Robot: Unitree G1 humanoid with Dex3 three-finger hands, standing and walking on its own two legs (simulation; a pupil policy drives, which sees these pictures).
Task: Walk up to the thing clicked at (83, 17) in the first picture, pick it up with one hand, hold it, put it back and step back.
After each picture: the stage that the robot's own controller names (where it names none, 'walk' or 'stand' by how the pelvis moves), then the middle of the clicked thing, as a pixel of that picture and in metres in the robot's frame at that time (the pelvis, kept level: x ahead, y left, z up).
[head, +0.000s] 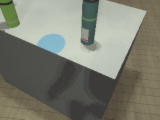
stand; (89, 20) +0.66 -0.02 +0.08
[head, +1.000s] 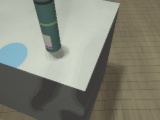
walk; (48, 24) +0.55 +0.17 +0.11
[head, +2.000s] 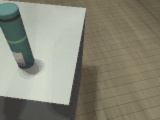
stand; (17, 40) +0.47 +0.24 +0.10
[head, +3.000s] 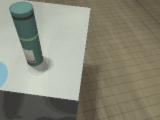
stand; (29, 38) +0.49 +0.21 +0.09
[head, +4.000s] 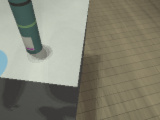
stand; (27, 25) +0.53 +0.21 +0.10
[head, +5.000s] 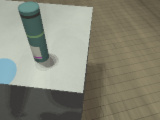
stand; (36, 35) +0.53 +0.20 +0.08
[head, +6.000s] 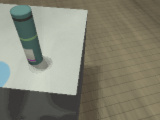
stand; (29, 38) +0.52 +0.23 +0.08
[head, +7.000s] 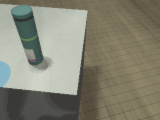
stand; (29, 38) +0.52 +0.23 +0.08
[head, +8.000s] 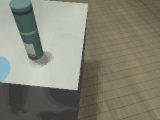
rise first; (29, 32) +0.53 +0.22 +0.09
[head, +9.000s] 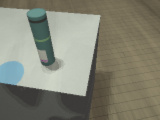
rise first; (43, 40) +0.53 +0.21 +0.09
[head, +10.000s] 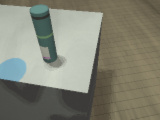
go down; (45, 36) +0.54 +0.20 +0.09
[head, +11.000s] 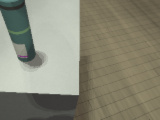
go down; (19, 30) +0.50 +0.20 +0.11
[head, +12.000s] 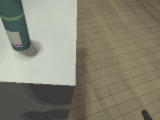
close in; (13, 17) +0.52 +0.20 +0.13
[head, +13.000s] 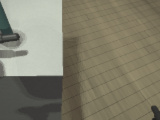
close; out of the picture +0.53 +0.23 +0.15
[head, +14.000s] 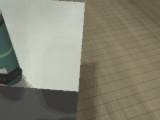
lift; (0, 52) +0.36 +0.24 +0.17
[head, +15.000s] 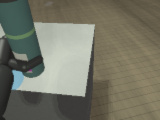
lift; (22, 36) +0.32 +0.17 +0.29
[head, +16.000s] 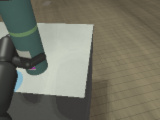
hold; (25, 34) +0.33 +0.16 +0.29
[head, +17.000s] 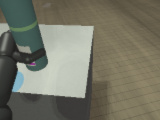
crouch; (25, 29) +0.34 +0.16 +0.30
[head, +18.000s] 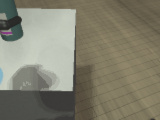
crouch; out of the picture +0.48 +0.21 +0.29
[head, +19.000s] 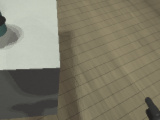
lower; out of the picture +0.53 +0.21 +0.17
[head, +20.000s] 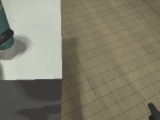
lower; out of the picture +0.51 +0.21 +0.15
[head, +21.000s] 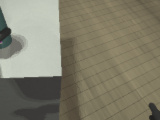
lower; out of the picture +0.51 +0.21 +0.15
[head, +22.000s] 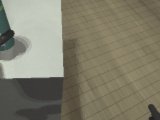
lower; out of the picture +0.51 +0.21 +0.15
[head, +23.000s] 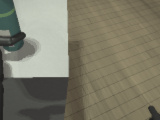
draw back; (3, 14) +0.50 +0.19 +0.15
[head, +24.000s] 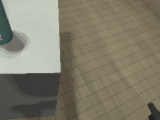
rise; out of the picture +0.50 +0.20 +0.16
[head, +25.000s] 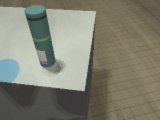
sink last; (42, 39) +0.50 +0.20 +0.12
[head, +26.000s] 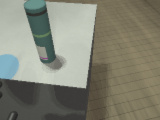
stand; (42, 35) +0.50 +0.19 +0.12
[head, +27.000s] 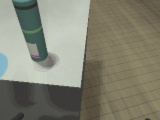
stand; (33, 31) +0.49 +0.20 +0.14
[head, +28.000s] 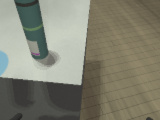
stand; (33, 28) +0.50 +0.19 +0.15
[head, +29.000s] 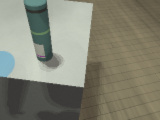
stand; (40, 32) +0.50 +0.18 +0.11
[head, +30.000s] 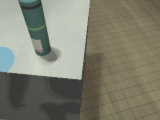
walk; (37, 28) +0.53 +0.18 +0.09
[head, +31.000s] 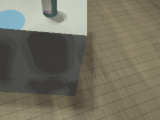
walk; out of the picture +0.73 +0.17 +0.10
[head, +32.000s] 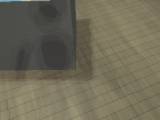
walk; out of the picture +1.03 +0.31 +0.11
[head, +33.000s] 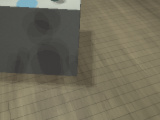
stand; out of the picture +1.09 +0.23 +0.09
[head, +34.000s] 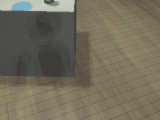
stand; out of the picture +1.10 +0.25 +0.08
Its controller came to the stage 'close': yes
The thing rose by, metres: 0.21
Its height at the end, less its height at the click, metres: +0.00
